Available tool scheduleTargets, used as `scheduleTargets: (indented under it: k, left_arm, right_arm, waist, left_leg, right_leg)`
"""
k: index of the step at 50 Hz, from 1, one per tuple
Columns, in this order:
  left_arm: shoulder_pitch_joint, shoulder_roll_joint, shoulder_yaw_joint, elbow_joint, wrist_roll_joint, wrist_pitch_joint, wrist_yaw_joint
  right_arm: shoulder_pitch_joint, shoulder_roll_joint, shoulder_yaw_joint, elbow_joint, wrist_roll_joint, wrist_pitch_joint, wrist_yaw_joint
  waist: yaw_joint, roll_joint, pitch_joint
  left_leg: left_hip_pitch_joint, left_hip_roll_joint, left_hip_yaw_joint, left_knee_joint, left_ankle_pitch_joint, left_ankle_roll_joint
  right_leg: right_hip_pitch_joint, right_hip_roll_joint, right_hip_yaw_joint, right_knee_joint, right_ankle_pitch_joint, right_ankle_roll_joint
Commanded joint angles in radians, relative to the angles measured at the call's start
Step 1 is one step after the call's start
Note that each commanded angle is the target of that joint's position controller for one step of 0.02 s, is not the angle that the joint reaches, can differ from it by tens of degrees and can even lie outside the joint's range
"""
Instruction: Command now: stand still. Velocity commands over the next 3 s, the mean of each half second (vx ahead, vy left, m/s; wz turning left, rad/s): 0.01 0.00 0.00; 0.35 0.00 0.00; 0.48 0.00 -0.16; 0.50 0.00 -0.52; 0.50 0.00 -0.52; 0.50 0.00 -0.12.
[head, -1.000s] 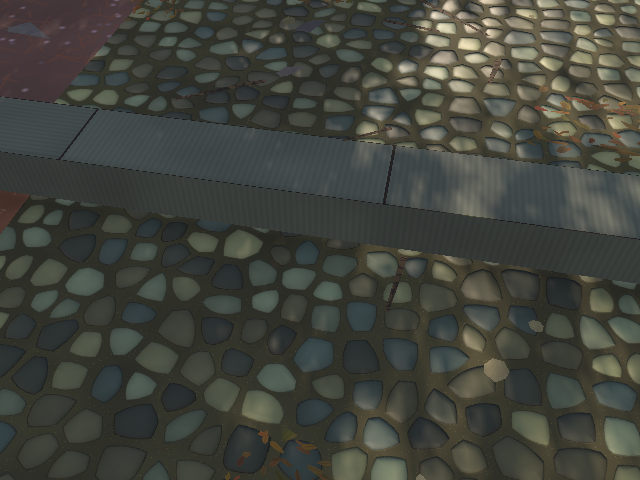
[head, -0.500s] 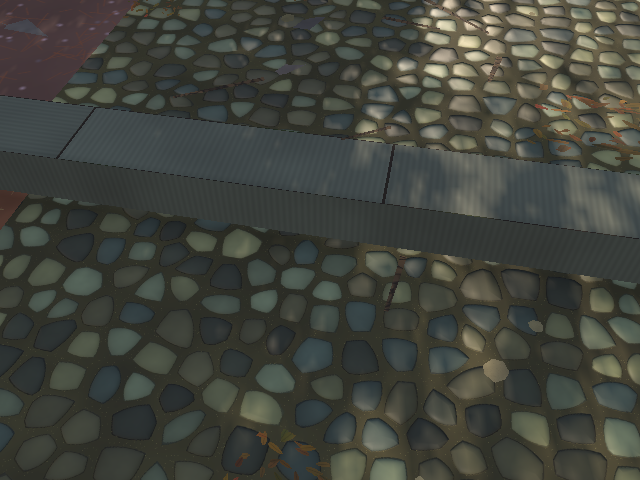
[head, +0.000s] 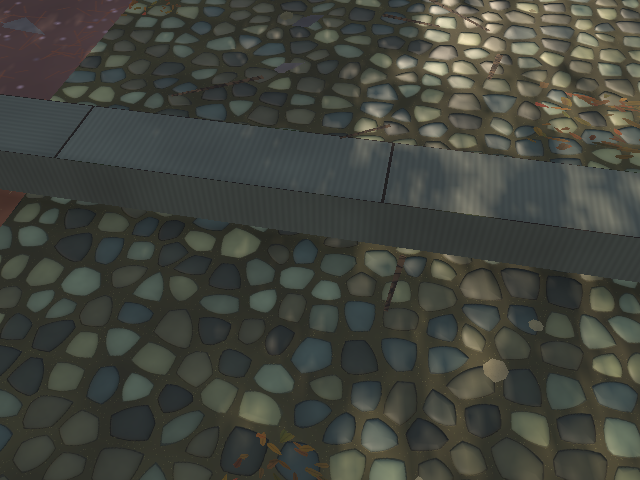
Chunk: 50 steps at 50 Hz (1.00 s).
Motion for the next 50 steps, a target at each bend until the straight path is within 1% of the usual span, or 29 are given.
scheduleTargets:
  k: [1, 21, 22, 23, 24, 25, 26, 27, 28, 29, 30, 31, 32, 34, 35, 36, 37, 38, 39, 40, 41, 42, 43, 44, 45, 46, 48, 50]
  left_arm:
    - [0.097, 0.061, 0.008, 0.001, 0.0, -0.002, 0.002]
    - [0.106, 0.058, 0.008, -0.002, 0.0, -0.005, 0.001]
    - [0.114, 0.055, 0.008, 0.0, 0.001, -0.005, 0.001]
    - [0.117, 0.064, 0.012, -0.001, 0.003, -0.003, 0.0]
    - [0.123, 0.085, 0.022, -0.003, 0.003, 0.001, 0.0]
    - [0.13, 0.104, 0.032, -0.007, 0.004, 0.006, -0.002]
    - [0.154, 0.121, 0.041, -0.009, 0.005, 0.01, -0.005]
    - [0.2, 0.137, 0.05, -0.002, 0.003, 0.012, -0.007]
    - [0.225, 0.154, 0.059, 0.003, 0.003, 0.012, -0.007]
    - [0.23, 0.153, 0.063, 0.002, 0.007, 0.008, -0.008]
    - [0.228, 0.155, 0.065, -0.001, 0.016, 0.0, -0.01]
    - [0.22, 0.16, 0.069, -0.007, 0.022, -0.009, -0.012]
    - [0.203, 0.163, 0.071, -0.014, 0.022, -0.018, -0.014]
    - [0.16, 0.166, 0.074, -0.03, 0.015, -0.033, -0.016]
    - [0.128, 0.17, 0.075, -0.039, 0.009, -0.037, -0.017]
    - [0.088, 0.172, 0.076, -0.05, 0.0, -0.039, -0.019]
    - [0.075, 0.165, 0.073, -0.058, 0.002, -0.045, -0.023]
    - [0.055, 0.127, 0.061, -0.075, 0.007, -0.057, -0.031]
    - [0.073, 0.058, 0.044, -0.122, 0.003, -0.064, -0.04]
    - [0.031, 0.125, 0.061, -0.137, 0.034, -0.058, -0.05]
    - [-0.015, 0.112, 0.06, -0.152, 0.036, -0.058, -0.062]
    - [-0.02, 0.092, 0.056, -0.15, 0.026, -0.065, -0.07]
    - [-0.013, 0.087, 0.059, -0.144, 0.022, -0.066, -0.074]
    - [0.002, 0.091, 0.062, -0.139, 0.026, -0.059, -0.077]
    - [0.009, 0.092, 0.065, -0.137, 0.027, -0.051, -0.079]
    - [-0.004, 0.1, 0.069, -0.142, 0.026, -0.043, -0.08]
    - [-0.073, 0.098, 0.072, -0.167, 0.024, -0.031, -0.082]
    - [-0.184, 0.096, 0.069, -0.209, 0.023, -0.026, -0.083]
  right_arm:
    - [0.087, -0.062, -0.008, 0.0, 0.0, -0.002, -0.002]
    - [0.093, -0.059, -0.008, 0.001, 0.001, -0.002, -0.002]
    - [0.098, -0.055, -0.006, 0.003, 0.0, -0.001, -0.001]
    - [0.094, -0.061, -0.009, 0.0, -0.002, 0.001, -0.001]
    - [0.089, -0.071, -0.015, -0.007, -0.003, 0.003, 0.001]
    - [0.082, -0.073, -0.02, -0.018, -0.006, 0.006, 0.006]
    - [0.062, -0.067, -0.022, -0.034, -0.012, 0.007, 0.012]
    - [0.029, -0.05, -0.019, -0.057, -0.02, 0.004, 0.02]
    - [-0.004, -0.033, -0.015, -0.084, -0.031, -0.003, 0.027]
    - [-0.042, -0.039, -0.017, -0.111, -0.034, -0.013, 0.033]
    - [-0.064, -0.055, -0.023, -0.134, -0.031, -0.024, 0.038]
    - [-0.076, -0.07, -0.029, -0.153, -0.028, -0.035, 0.044]
    - [-0.081, -0.079, -0.034, -0.167, -0.023, -0.046, 0.051]
    - [-0.069, -0.081, -0.042, -0.183, -0.009, -0.06, 0.06]
    - [-0.03, -0.072, -0.045, -0.177, -0.005, -0.063, 0.063]
    - [0.06, -0.059, -0.048, -0.148, -0.001, -0.065, 0.064]
    - [0.179, -0.073, -0.062, -0.102, 0.001, -0.064, 0.059]
    - [0.306, -0.133, -0.084, -0.074, -0.011, -0.071, 0.047]
    - [0.441, -0.256, -0.111, -0.056, -0.012, -0.066, 0.04]
    - [0.376, -0.209, -0.099, -0.053, -0.012, -0.049, 0.037]
    - [0.239, -0.183, -0.087, -0.099, -0.015, -0.049, 0.039]
    - [0.158, -0.17, -0.081, -0.127, -0.014, -0.057, 0.043]
    - [0.128, -0.155, -0.073, -0.137, -0.012, -0.067, 0.042]
    - [0.126, -0.127, -0.062, -0.132, -0.01, -0.076, 0.039]
    - [0.149, -0.117, -0.055, -0.122, -0.009, -0.084, 0.037]
    - [0.18, -0.114, -0.051, -0.109, -0.007, -0.09, 0.034]
    - [0.23, -0.118, -0.044, -0.089, -0.005, -0.095, 0.031]
    - [0.256, -0.117, -0.037, -0.083, -0.007, -0.097, 0.031]
  waist:
    - [0.0, -0.001, 0.072]
    - [0.0, -0.002, 0.074]
    - [0.002, -0.002, 0.055]
    - [0.004, -0.007, 0.064]
    - [0.008, -0.023, 0.074]
    - [0.014, -0.054, 0.1]
    - [0.03, -0.084, 0.147]
    - [0.054, -0.119, 0.188]
    - [0.067, -0.15, 0.229]
    - [0.074, -0.146, 0.251]
    - [0.072, -0.134, 0.249]
    - [0.066, -0.119, 0.236]
    - [0.054, -0.104, 0.218]
    - [0.024, -0.097, 0.181]
    - [-0.008, -0.094, 0.164]
    - [-0.057, -0.079, 0.143]
    - [-0.102, -0.036, 0.103]
    - [-0.16, 0.108, 0.057]
    - [-0.172, 0.365, -0.018]
    - [-0.12, 0.233, 0.056]
    - [-0.062, 0.104, 0.138]
    - [-0.031, 0.038, 0.145]
    - [-0.004, 0.019, 0.132]
    - [0.013, 0.024, 0.114]
    - [0.017, 0.034, 0.096]
    - [0.019, 0.045, 0.09]
    - [0.013, 0.062, 0.092]
    - [-0.003, 0.069, 0.109]
  left_leg:
    - [0.02, 0.104, -0.104, -0.054, 0.135, 0.021]
    - [0.023, 0.105, -0.1, -0.047, 0.145, 0.017]
    - [0.029, 0.096, -0.096, -0.051, 0.084, 0.019]
    - [0.017, 0.079, -0.086, -0.04, 0.0, 0.022]
    - [-0.009, 0.05, -0.064, -0.003, -0.121, 0.031]
    - [-0.061, 0.021, -0.039, 0.049, -0.247, 0.041]
    - [-0.153, -0.002, -0.018, 0.11, -0.32, 0.044]
    - [-0.249, -0.021, 0.015, 0.198, -0.327, 0.042]
    - [-0.318, -0.011, 0.045, 0.276, -0.279, 0.043]
    - [-0.359, 0.021, 0.029, 0.342, -0.244, 0.048]
    - [-0.407, 0.04, 0.008, 0.393, -0.257, 0.053]
    - [-0.447, 0.057, -0.01, 0.417, -0.265, 0.056]
    - [-0.451, 0.068, -0.02, 0.399, -0.258, 0.057]
    - [-0.344, 0.055, -0.003, 0.298, -0.204, 0.058]
    - [-0.225, 0.034, 0.023, 0.223, -0.145, 0.059]
    - [-0.04, -0.005, 0.062, 0.136, -0.074, 0.058]
    - [0.158, -0.045, 0.071, 0.092, -0.071, 0.054]
    - [0.316, 0.086, -0.111, -0.024, -0.176, 0.07]
    - [0.413, 0.356, -0.59, -0.234, -0.457, 0.169]
    - [0.28, 0.39, -0.721, -0.289, -0.583, 0.212]
    - [0.178, 0.372, -0.62, -0.278, -0.548, 0.201]
    - [0.117, 0.33, -0.508, -0.285, -0.394, 0.185]
    - [0.095, 0.29, -0.415, -0.289, -0.257, 0.167]
    - [0.094, 0.256, -0.337, -0.288, -0.144, 0.151]
    - [0.113, 0.235, -0.282, -0.28, -0.035, 0.145]
    - [0.138, 0.224, -0.24, -0.271, 0.073, 0.143]
    - [0.17, 0.212, -0.179, -0.256, 0.244, 0.144]
    - [0.171, 0.203, -0.14, -0.256, 0.354, 0.15]
  right_leg:
    - [-0.093, -0.113, 0.096, -0.076, 0.165, -0.023]
    - [-0.085, -0.114, 0.096, -0.076, 0.188, -0.025]
    - [-0.077, -0.106, 0.095, -0.087, 0.114, -0.029]
    - [-0.085, -0.094, 0.096, -0.092, 0.017, -0.037]
    - [-0.097, -0.084, 0.105, -0.092, -0.129, -0.055]
    - [-0.116, -0.093, 0.14, -0.106, -0.299, -0.08]
    - [-0.12, -0.13, 0.207, -0.143, -0.443, -0.111]
    - [-0.102, -0.197, 0.302, -0.202, -0.555, -0.149]
    - [-0.092, -0.274, 0.392, -0.247, -0.6, -0.191]
    - [-0.098, -0.318, 0.444, -0.272, -0.568, -0.22]
    - [-0.072, -0.338, 0.462, -0.277, -0.501, -0.236]
    - [-0.028, -0.344, 0.453, -0.27, -0.422, -0.241]
    - [0.001, -0.336, 0.42, -0.256, -0.347, -0.232]
    - [-0.019, -0.294, 0.325, -0.223, -0.216, -0.199]
    - [-0.078, -0.265, 0.269, -0.192, -0.174, -0.18]
    - [-0.184, -0.223, 0.203, -0.135, -0.141, -0.157]
    - [-0.283, -0.171, 0.146, -0.027, -0.067, -0.135]
    - [-0.391, -0.083, 0.031, 0.233, -0.011, -0.096]
    - [-0.573, 0.039, -0.092, 0.575, -0.222, -0.048]
    - [-0.623, -0.007, 0.005, 0.76, -0.25, -0.068]
    - [-0.653, -0.064, 0.03, 0.815, -0.144, -0.08]
    - [-0.619, -0.092, 0.043, 0.792, -0.048, -0.079]
    - [-0.579, -0.108, 0.04, 0.758, 0.004, -0.072]
    - [-0.551, -0.114, 0.03, 0.728, 0.031, -0.06]
    - [-0.544, -0.108, 0.013, 0.716, 0.052, -0.052]
    - [-0.56, -0.102, -0.003, 0.703, 0.067, -0.046]
    - [-0.612, -0.097, -0.029, 0.671, 0.095, -0.034]
    - [-0.648, -0.089, -0.055, 0.594, 0.131, -0.022]
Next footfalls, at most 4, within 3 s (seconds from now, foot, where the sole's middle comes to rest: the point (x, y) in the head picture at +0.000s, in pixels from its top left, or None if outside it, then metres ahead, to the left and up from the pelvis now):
0.76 left None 0.14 0.13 -0.78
1.24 right None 0.49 -0.02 -0.78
1.78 left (284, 350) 0.83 0.12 -0.78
2.32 right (397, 311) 0.94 -0.17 -0.78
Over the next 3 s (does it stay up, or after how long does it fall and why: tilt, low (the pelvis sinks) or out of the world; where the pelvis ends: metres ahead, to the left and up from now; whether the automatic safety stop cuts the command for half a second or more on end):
stays up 1.17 -0.24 0.05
